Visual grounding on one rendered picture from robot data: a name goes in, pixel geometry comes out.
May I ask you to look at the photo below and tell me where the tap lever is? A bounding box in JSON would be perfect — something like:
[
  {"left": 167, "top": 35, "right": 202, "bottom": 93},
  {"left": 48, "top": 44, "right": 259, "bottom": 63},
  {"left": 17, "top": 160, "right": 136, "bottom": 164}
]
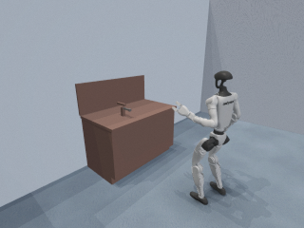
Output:
[{"left": 123, "top": 107, "right": 132, "bottom": 112}]

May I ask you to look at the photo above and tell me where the robot right forearm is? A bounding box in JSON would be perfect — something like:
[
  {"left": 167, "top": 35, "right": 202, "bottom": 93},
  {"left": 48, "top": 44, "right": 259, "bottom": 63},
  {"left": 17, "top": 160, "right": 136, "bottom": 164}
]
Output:
[{"left": 225, "top": 118, "right": 239, "bottom": 129}]

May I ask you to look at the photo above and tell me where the left robot hand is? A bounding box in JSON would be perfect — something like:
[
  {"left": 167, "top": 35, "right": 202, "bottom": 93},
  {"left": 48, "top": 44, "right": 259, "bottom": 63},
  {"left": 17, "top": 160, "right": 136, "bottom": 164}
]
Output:
[{"left": 172, "top": 102, "right": 189, "bottom": 117}]

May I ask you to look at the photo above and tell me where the robot right thigh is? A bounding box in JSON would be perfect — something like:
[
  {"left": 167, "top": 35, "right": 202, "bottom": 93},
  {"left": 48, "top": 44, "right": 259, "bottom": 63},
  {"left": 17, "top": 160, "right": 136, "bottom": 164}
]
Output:
[{"left": 208, "top": 136, "right": 230, "bottom": 164}]

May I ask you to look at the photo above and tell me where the humanoid robot torso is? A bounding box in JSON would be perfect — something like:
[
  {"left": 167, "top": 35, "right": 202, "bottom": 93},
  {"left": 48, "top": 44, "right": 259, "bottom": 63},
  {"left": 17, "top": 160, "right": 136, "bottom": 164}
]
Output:
[{"left": 209, "top": 91, "right": 235, "bottom": 146}]

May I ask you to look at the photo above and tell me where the robot left forearm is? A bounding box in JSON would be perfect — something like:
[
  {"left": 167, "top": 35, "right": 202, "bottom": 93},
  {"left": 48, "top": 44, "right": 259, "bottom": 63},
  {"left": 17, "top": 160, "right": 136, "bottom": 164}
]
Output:
[{"left": 186, "top": 111, "right": 215, "bottom": 127}]

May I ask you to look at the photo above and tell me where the left robot upper arm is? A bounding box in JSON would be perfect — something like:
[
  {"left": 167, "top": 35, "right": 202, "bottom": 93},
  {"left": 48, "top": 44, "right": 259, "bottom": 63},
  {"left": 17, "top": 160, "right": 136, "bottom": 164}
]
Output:
[{"left": 205, "top": 96, "right": 219, "bottom": 129}]

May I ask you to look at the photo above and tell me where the counter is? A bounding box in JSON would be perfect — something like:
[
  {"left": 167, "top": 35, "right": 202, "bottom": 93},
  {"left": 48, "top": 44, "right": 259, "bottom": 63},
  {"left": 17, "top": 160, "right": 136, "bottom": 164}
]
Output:
[{"left": 75, "top": 75, "right": 177, "bottom": 184}]

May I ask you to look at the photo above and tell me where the right robot upper arm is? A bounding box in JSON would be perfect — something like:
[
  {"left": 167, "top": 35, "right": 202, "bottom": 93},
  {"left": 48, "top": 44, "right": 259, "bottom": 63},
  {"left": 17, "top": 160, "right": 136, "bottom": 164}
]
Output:
[{"left": 230, "top": 92, "right": 241, "bottom": 120}]

